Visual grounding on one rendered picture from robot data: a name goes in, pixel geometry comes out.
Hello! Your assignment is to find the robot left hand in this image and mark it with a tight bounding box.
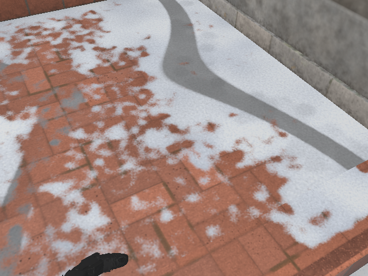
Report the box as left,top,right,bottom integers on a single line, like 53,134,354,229
62,252,128,276

